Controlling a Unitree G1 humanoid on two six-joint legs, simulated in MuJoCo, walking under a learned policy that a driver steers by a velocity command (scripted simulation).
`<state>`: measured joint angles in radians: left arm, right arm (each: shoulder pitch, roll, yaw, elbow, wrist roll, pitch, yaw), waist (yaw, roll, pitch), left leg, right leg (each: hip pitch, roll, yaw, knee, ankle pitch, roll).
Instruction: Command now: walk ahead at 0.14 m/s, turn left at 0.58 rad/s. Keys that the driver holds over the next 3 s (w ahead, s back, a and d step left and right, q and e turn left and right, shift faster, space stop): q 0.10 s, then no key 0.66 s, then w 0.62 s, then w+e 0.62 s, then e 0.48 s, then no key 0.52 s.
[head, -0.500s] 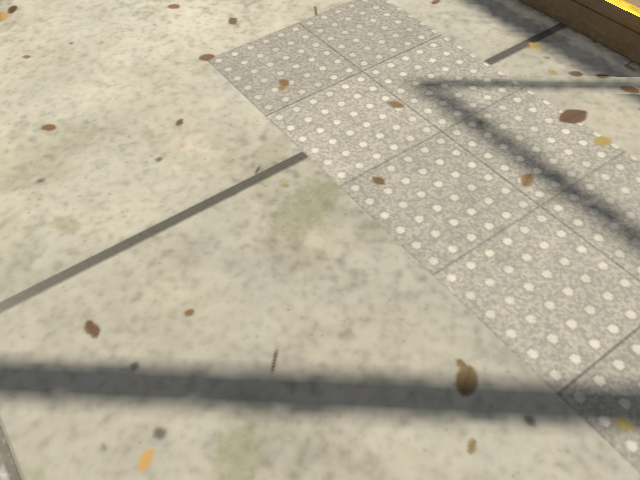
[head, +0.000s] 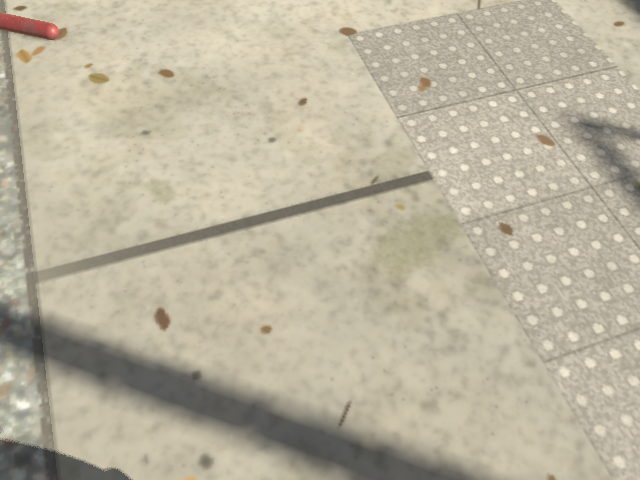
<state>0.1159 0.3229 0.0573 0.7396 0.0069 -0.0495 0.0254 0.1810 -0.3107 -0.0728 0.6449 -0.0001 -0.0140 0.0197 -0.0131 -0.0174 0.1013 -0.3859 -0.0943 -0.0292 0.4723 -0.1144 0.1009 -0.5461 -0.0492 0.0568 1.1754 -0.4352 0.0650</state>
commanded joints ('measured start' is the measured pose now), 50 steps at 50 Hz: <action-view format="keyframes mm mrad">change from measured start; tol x16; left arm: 1 117 81 23 -30 11 13 14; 45 1 9 -11 7 -28 -21 -17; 50 215 82 17 95 -30 -75 -43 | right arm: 1 -10 -162 -47 -70 -4 -10 -20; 50 -36 -38 19 33 18 -32 -37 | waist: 1 47 67 -240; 15 24 147 -196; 18 -61 -199 -213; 46 -5 193 43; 50 97 44 -21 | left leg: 1 148 260 -255 -123 579 193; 8 151 224 -313 -118 161 123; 15 186 210 -371 9 269 84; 19 44 44 -132 199 -350 -110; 25 215 97 -124 16 31 -92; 31 157 115 -156 -10 58 -57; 38 145 117 -161 -29 33 -64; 45 121 260 -437 -223 -684 92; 50 -16 133 -214 25 -294 1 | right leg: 1 18 4 15 -86 73 23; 14 173 40 15 -598 183 -8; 18 421 -265 296 -780 825 -276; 26 328 -31 62 -747 337 -93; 38 388 5 21 -700 369 -71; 42 281 77 -42 -643 -50 -84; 46 128 78 -55 -519 -5 -117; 50 448 -10 120 -765 30 -193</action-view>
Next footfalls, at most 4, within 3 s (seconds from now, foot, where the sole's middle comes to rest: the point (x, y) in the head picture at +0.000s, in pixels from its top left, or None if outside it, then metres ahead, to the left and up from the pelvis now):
0.32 right None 0.18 -0.16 -0.77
1.42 left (244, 446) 0.46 0.15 -0.77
1.96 right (355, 311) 0.77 -0.09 -0.77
2.42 left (299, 228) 1.00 0.04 -0.77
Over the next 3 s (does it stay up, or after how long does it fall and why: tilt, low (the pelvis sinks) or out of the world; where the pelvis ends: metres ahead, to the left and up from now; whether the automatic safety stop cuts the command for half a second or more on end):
stays up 0.85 -0.04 0.00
